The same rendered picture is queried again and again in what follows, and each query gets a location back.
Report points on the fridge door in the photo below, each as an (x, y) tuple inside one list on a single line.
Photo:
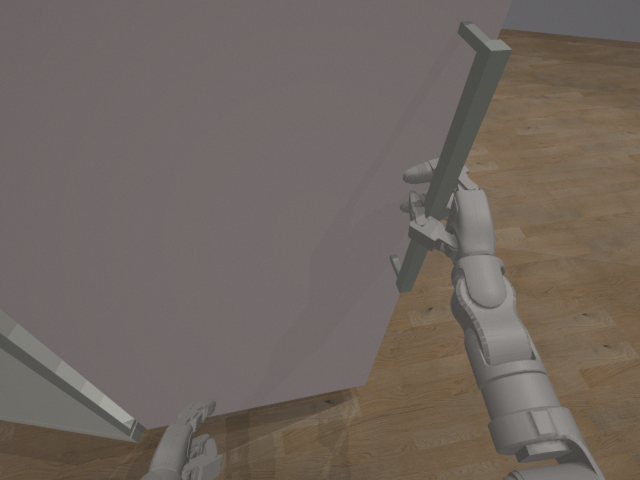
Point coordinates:
[(199, 198)]

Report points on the left robot hand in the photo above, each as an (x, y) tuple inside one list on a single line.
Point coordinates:
[(177, 450)]

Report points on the right robot forearm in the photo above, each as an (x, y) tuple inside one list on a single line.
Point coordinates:
[(527, 419)]

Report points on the handle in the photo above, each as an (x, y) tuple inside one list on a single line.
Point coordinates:
[(485, 73)]

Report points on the right robot hand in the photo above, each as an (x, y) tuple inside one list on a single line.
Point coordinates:
[(468, 215)]

